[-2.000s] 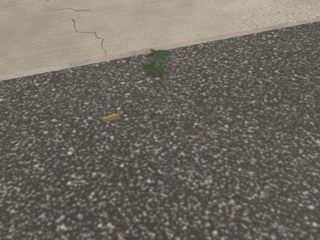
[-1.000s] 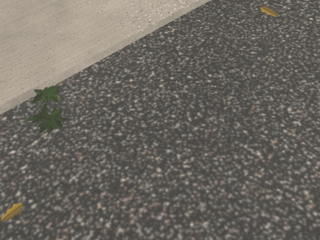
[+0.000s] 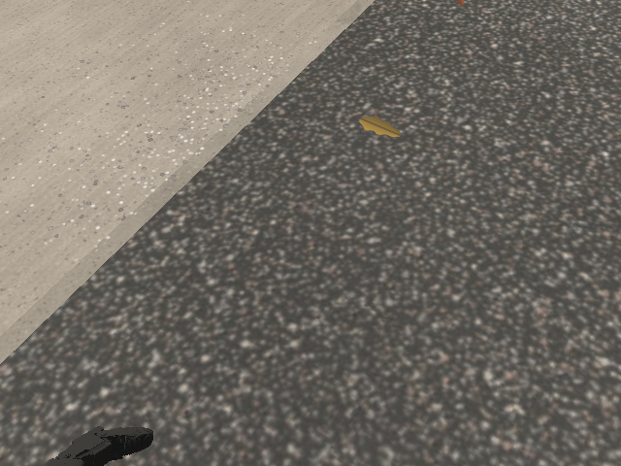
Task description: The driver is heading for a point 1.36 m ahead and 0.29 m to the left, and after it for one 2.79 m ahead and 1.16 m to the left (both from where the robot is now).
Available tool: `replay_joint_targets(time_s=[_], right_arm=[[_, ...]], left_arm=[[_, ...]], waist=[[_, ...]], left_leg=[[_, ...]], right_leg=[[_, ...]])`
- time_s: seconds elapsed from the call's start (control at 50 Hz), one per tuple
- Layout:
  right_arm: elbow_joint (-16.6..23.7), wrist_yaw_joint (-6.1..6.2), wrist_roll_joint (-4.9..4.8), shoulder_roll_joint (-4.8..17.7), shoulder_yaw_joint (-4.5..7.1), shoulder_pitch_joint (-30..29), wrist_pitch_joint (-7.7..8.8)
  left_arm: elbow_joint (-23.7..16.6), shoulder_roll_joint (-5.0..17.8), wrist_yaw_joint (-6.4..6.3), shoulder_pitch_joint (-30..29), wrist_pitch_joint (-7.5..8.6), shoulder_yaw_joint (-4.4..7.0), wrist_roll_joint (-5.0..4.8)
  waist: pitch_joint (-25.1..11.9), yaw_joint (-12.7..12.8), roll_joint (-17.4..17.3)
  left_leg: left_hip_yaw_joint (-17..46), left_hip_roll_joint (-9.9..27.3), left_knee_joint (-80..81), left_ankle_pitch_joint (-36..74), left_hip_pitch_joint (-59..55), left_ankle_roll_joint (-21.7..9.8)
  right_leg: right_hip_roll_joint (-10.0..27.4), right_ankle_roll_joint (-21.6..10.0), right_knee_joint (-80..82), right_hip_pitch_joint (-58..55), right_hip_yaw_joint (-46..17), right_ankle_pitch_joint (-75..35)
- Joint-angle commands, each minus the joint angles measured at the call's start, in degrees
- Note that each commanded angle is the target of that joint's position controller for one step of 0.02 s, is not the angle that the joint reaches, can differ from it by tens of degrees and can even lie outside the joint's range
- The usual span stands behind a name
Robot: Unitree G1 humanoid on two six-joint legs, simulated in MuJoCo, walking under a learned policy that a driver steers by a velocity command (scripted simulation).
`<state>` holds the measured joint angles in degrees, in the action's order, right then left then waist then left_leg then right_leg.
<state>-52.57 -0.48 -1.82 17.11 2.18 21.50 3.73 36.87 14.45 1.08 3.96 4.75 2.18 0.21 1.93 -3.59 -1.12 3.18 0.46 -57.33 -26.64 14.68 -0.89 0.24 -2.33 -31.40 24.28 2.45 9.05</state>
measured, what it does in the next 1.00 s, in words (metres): walks ahead, turning left: left foot, then right foot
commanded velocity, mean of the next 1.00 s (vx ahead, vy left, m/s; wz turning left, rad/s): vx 0.50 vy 0.00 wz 0.35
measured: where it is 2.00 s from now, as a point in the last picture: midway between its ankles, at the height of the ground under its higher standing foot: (228, 244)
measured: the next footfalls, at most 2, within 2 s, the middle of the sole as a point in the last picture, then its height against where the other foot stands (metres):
left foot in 0.46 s outside the picture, level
right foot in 0.96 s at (281, 350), level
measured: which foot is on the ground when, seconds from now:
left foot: up 0.00-0.44, down 0.46-0.98, up 1.00-1.00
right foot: down 0.00-0.46, up 0.48-0.94, down 0.96-1.00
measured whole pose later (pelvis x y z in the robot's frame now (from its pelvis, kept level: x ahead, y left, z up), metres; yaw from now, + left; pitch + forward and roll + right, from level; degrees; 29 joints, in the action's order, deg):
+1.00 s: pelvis +0.56 +0.11 -0.01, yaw +21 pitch +2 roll +0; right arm -46.0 0.6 0.1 17.6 3.7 18.9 2.5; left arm 41.2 16.2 2.6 5.9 5.9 2.5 -0.5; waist 0.9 -2.4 -0.6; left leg 3.5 -2.3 -43.4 -26.0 6.1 -1.7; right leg -2.2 -4.1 -32.3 27.6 1.3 7.2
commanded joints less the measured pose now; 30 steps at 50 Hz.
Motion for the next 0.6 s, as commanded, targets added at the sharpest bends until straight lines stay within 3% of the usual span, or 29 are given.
replay_joint_targets(time_s=[0.02,0.06,0.08,0.12,0.16,0.24,0.3,0.36,0.4,0.42,0.44,0.46,0.48,0.5,0.52,0.54,0.56,0.6], right_arm=[[5.99,0.13,-0.42,7.09,1.78,-4.66,1.38],[5.07,0.39,0.03,5.04,2.03,-2.56,-0.34],[4.94,0.41,0.01,3.61,1.87,-2.1,-1.03],[5.84,0.53,0.13,3.01,2.04,-3.63,-1.82],[6.97,0.35,0.37,2.78,2.12,-6.26,-1.84],[9.32,-1.2,0.74,1.4,1.41,-13.44,-1.25],[12.13,-2.2,0.73,0.88,0.9,-19.18,-1.21],[14.77,-3.19,0.64,1.51,1.01,-22.07,-1.25],[15.52,-3.51,0.54,3.14,1.86,-20.02,-1.49],[14.97,-3.43,0.41,4.68,2.77,-15.88,-1.67],[13.24,-3.01,0.22,7.23,4.32,-8.09,-1.73],[10.85,-1.91,0.22,11.59,6.45,1.61,-2.2],[10.69,-1.08,-0.26,18.42,7.64,1.78,-2.19],[12.72,-1.21,0.45,15.04,6.38,3.43,-1.37],[12.33,-1.31,1.04,11.4,5.38,1.78,-0.65],[12.64,-1.26,0.71,9.6,4.92,-1.59,-0.19],[13.42,-1.15,0.59,7.46,4.27,-5.88,-0.12],[15.21,-0.68,1.61,5.82,3.58,-9.47,-0.08]], left_arm=[[1.28,7.1,-0.31,11.58,0.09,2.51,-0.1],[1.85,5.35,0.03,7.53,1.23,2.22,0.36],[2.42,5.44,0.06,7.01,1.77,2.41,0.47],[3.67,6.18,-0.2,6.92,2.4,2.8,0.79],[4.93,6.92,-0.72,8.0,2.46,3.12,1.02],[6.53,8.98,-1.57,9.76,1.9,3.59,0.57],[8.36,10.3,-1.91,13.15,0.88,4.09,-0.16],[9.59,11.35,-2.02,14.67,-0.61,4.56,-1.0],[9.39,12.95,-2.41,13.72,-1.52,4.95,-1.25],[9.19,13.67,-2.66,13.18,-2.06,5.11,-1.36],[8.9,13.88,-2.88,12.21,-2.5,5.03,-1.58],[8.17,12.9,-3.16,12.4,-2.21,4.47,-1.06],[5.11,3.79,-2.1,18.0,-0.64,1.66,1.38],[4.27,6.5,-1.26,13.42,1.97,1.54,-0.6],[2.43,9.76,-0.7,6.84,3.36,2.4,-2.94],[2.0,9.15,-0.89,5.73,4.02,2.08,-2.62],[2.75,9.34,-1.35,5.77,4.03,2.36,-0.99],[3.11,9.91,-1.37,7.71,2.68,3.04,0.2]], waist=[[-5.66,6.81,6.93],[-2.7,3.49,7.88],[-2.24,2.78,7.29],[-0.9,2.19,5.71],[-0.04,2.64,4.6],[1.87,5.1,3.26],[3.82,7.36,2.25],[3.95,7.5,2.99],[0.83,5.24,5.15],[-2.1,2.64,6.18],[-6.29,-1.94,5.69],[-11.47,-6.42,2.21],[-15.66,0.1,-13.85],[-24.65,-3.08,-8.11],[-16.86,-4.57,-4.68],[-11.36,-2.16,-1.21],[-7.35,0.53,0.94],[-5.28,3.9,-0.48]], left_leg=[[2.01,5.54,-12.12,5.31,27.15,-0.48],[2.57,7.44,-9.25,10.41,21.29,0.21],[2.46,7.49,-8.95,11.86,20.32,0.64],[3.36,7.5,-6.77,15.88,22.33,1.32],[4.09,7.22,-1.49,21.54,24.94,1.68],[-0.02,6.26,12.13,31.3,23.37,1.12],[-2.16,5.88,17.88,30.46,25.49,-0.19],[-4.77,4.59,20.84,24.02,26.41,-2.19],[-8.34,1.05,21.04,18.06,20.2,-4.3],[-9.93,-1.35,20.81,15.32,14.23,-5.63],[-10.46,-3.85,23.87,17.01,3.06,-7.54],[-3.71,-1.67,26.36,19.16,-14.52,-10.34],[27.26,14.09,28.87,14.37,-35.58,-21.07],[45.65,19.33,38.69,6.73,-40.68,-25.22],[37.25,17.64,40.51,10.05,-36.24,-21.57],[29.95,15.13,40.3,14.39,-27.97,-19.31],[24.17,12.8,40.74,20.55,-19.19,-17.66],[19.37,10.32,43.18,28.31,-9.4,-17.13]], right_leg=[[17.5,-9.56,17.56,-25.57,-21.72,6.02],[14.71,-8.42,21.83,-17.09,-13.97,0.12],[14.59,-8.74,23.09,-15.15,-11.44,-3.15],[14.38,-8.98,24.42,-14.46,-6.73,-8.14],[14.07,-8.82,24.76,-16.12,-2.95,-11.23],[13.14,-7.29,25.64,-18.01,3.83,-12.53],[15.03,-6.96,24.46,-23.8,5.89,-14.09],[16.71,-5.92,20.09,-30.32,7.54,-22.01],[16.65,-4.58,12.97,-32.1,9.22,-40.98],[16.21,-3.83,6.17,-31.87,9.93,-49.69],[14.52,-2.29,-4.62,-28.4,11.28,-51.31],[12.22,0.31,-20.34,-16.34,11.43,-38.73],[1.03,4.55,-41.64,11.56,8.47,17.16],[-2.7,4.09,-49.71,19.26,-6.14,26.13],[0.62,2.54,-48.97,24.28,-8.06,20.9],[3.19,1.62,-43.85,23.09,-7.75,15.84],[5.06,1.97,-38.49,19.29,-7.46,13.1],[6.41,3.06,-33.5,11.98,-7.66,10.18]])
Velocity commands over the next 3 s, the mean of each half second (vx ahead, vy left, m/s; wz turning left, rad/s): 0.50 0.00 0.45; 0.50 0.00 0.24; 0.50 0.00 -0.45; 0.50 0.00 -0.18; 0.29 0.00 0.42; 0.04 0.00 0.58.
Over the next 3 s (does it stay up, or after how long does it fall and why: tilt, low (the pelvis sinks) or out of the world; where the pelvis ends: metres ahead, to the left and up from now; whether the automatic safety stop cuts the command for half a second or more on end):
stays up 1.37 0.18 0.01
